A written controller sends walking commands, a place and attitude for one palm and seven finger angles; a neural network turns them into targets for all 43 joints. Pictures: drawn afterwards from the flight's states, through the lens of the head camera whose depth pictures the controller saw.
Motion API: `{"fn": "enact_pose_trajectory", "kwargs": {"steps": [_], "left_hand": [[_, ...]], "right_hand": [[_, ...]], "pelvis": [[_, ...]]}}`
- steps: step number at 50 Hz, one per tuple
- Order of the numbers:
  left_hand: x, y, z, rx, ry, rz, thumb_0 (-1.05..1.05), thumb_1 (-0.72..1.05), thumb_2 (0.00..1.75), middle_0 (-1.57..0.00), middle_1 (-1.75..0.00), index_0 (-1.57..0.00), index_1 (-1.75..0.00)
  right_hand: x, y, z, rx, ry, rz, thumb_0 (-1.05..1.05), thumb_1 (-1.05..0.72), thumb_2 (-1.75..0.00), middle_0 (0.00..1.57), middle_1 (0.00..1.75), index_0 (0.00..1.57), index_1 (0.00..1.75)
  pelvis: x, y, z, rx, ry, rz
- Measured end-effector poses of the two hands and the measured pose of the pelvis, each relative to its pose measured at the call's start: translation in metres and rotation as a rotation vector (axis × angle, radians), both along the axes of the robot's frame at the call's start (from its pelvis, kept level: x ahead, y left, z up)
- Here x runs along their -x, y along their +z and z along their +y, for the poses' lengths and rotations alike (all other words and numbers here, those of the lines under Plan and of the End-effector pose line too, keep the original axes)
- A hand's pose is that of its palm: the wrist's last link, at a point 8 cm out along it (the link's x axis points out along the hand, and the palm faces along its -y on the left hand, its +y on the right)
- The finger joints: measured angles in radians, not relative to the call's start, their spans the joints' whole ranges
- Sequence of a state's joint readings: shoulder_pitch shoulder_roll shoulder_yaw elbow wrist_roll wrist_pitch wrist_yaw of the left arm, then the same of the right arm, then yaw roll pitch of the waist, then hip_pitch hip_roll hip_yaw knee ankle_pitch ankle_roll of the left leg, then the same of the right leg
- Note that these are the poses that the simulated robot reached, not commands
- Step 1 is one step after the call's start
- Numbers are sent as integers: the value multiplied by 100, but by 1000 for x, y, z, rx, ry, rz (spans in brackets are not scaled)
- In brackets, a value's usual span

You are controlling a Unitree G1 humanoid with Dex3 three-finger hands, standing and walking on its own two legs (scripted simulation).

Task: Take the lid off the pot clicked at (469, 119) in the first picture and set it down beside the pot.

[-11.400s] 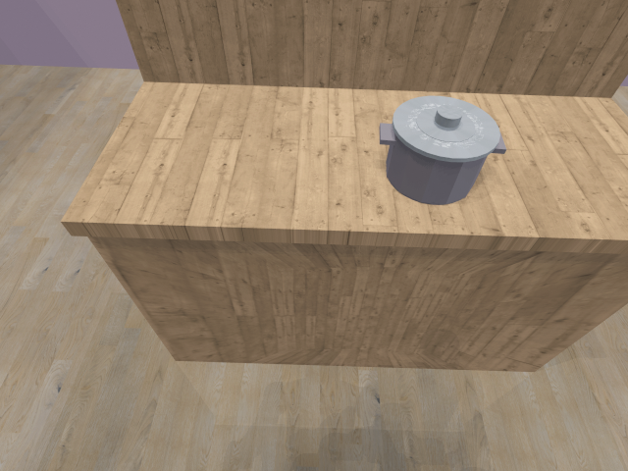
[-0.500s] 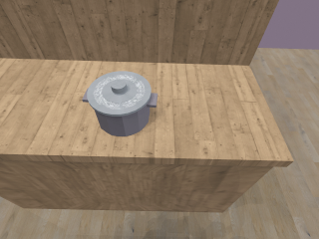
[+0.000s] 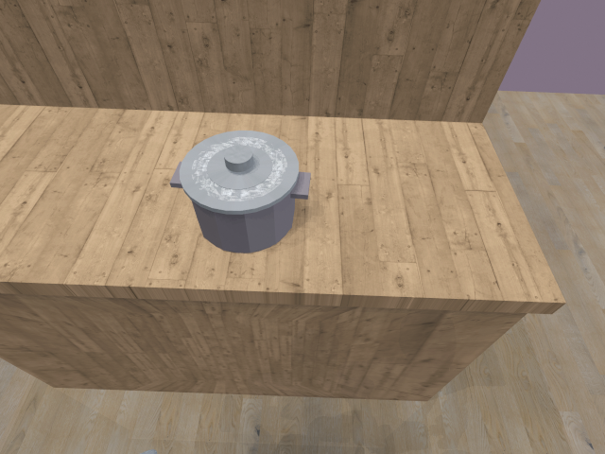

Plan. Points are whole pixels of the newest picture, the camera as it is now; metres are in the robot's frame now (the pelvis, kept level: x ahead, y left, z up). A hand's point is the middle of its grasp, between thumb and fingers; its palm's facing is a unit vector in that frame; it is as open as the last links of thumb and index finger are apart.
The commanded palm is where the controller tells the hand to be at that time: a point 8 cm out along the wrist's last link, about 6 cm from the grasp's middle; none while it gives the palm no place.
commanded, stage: lift the closed hand beside the body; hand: left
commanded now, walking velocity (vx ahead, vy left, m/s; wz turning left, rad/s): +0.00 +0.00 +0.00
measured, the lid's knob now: (238, 158) +0.50 +0.13 +0.10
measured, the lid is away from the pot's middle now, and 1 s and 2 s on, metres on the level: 0.00 0.00 0.00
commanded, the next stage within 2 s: raise the hand higher, near the body in 0.52 s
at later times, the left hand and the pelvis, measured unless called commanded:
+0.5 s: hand out of the picture +0.11 +0.23 -0.03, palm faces +0.27 -0.91 -0.30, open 3.1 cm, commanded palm +0.07 +0.27 +0.02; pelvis -0.01 +0.01 +0.00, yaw +1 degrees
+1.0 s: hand (92, 418) +0.15 +0.24 +0.03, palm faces +0.25 -0.88 -0.41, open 3.1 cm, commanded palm +0.10 +0.27 +0.08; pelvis +0.01 +0.00 +0.00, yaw +0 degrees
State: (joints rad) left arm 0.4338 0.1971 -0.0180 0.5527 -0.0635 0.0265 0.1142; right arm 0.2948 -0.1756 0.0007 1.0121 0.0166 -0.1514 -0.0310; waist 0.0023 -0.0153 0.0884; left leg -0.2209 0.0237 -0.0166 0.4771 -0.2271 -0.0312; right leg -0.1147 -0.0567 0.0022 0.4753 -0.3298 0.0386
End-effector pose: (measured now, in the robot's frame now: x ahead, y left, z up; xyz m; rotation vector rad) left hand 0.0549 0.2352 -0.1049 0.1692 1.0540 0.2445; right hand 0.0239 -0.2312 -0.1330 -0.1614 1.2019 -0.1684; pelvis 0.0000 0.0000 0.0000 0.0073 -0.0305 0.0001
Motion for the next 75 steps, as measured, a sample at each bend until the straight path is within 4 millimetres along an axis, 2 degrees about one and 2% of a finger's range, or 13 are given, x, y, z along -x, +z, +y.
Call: {"fn": "enact_pose_trajectory", "kwargs": {"steps": [3, 7, 10, 12, 17, 21, 25, 33, 41, 50, 59, 75], "left_hand": [[-36, 28, 5, -75, -38, -184, 2, 94, 90, -28, -39, -28, -38], [-54, 51, 3, -79, -57, -310, 2, 93, 90, -40, -52, -40, -51], [-51, 71, 3, -81, -59, -400, 1, 92, 90, -51, -64, -51, -63], [-44, 74, 5, -82, -47, -415, 1, 91, 90, -59, -72, -58, -72], [-28, 83, 16, -97, -4, -429, 1, 90, 90, -80, -95, -79, -95], [-25, 93, 26, -123, 19, -454, 1, 90, 90, -97, -114, -97, -113], [-28, 103, 33, -149, 20, -471, 2, 90, 90, -112, -130, -111, -130], [-40, 127, 48, -225, -16, -503, 2, 90, 90, -125, -146, -125, -145], [-51, 148, 47, -263, -75, -550, 2, 90, 90, -129, -149, -128, -149], [-61, 168, 43, -289, -92, -640, 2, 89, 90, -129, -150, -129, -149], [-71, 189, 40, -317, -102, -735, 2, 89, 90, -130, -150, -129, -149], [-94, 225, 35, -369, -156, -888, 2, 89, 90, -130, -150, -130, -149]], "right_hand": [[-37, 10, -9, 10, 20, -168, 2, -93, -90, 20, 30, 20, 30], [-90, 36, -16, 24, 41, -371, 1, -92, -90, 20, 30, 20, 30], [-126, 60, -14, 37, 73, -511, 1, -92, -90, 19, 30, 19, 30], [-144, 74, -11, 45, 99, -576, 1, -91, -90, 19, 30, 19, 30], [-170, 92, 3, 64, 178, -646, 1, -91, -90, 19, 30, 19, 30], [-173, 89, 17, 50, 212, -624, 1, -91, -90, 19, 30, 19, 30], [-165, 76, 29, 23, 215, -567, 1, -91, -90, 20, 30, 20, 30], [-142, 51, 36, -16, 173, -447, 1, -90, -90, 20, 30, 20, 30], [-142, 48, 22, 8, 138, -439, 1, -90, -90, 20, 30, 20, 30], [-167, 62, 8, 47, 134, -511, 1, -91, -90, 20, 30, 20, 30], [-185, 69, 12, 34, 157, -560, 1, -91, -90, 20, 30, 20, 30], [-175, 60, 16, 8, 157, -525, 1, -91, -90, 20, 30, 20, 30]], "pelvis": [[6, 1, 2, 2, 16, 4], [15, 2, 2, 7, 3, 12], [18, 2, 2, 11, 1, 9], [21, 2, 2, 16, 4, 7], [22, 2, 2, 22, 14, 0], [18, 3, 4, 22, 21, -4], [12, 4, 6, 19, 19, -5], [2, 4, 9, 12, 8, 3], [-4, 4, 9, 10, -3, 14], [-10, 4, 4, 11, -6, 13], [-12, 5, -1, 12, -5, 8], [-13, 4, -3, 11, -13, 4]]}}
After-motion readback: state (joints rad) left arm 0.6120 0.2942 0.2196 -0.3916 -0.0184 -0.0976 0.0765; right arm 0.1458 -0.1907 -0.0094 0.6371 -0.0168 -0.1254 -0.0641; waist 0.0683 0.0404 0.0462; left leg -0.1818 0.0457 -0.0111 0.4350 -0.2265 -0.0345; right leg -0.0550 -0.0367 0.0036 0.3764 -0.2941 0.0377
